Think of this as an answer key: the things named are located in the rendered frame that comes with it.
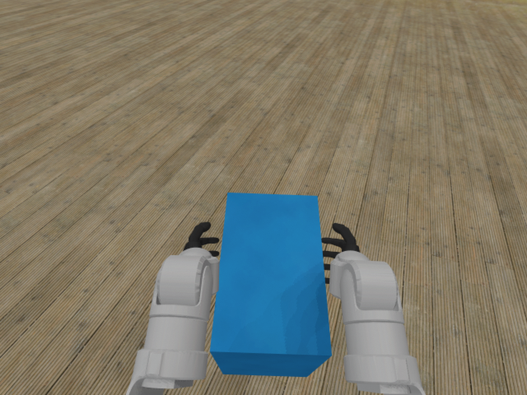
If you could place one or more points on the carton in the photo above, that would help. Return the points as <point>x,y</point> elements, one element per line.
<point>271,314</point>

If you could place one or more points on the robot right forearm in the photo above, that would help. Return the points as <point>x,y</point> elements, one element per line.
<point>377,359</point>

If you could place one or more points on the right robot hand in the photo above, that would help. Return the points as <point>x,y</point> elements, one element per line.
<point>347,243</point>

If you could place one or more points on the left robot hand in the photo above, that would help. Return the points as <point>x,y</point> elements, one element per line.
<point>196,242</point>

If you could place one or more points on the robot left forearm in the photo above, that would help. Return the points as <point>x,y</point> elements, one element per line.
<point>173,355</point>

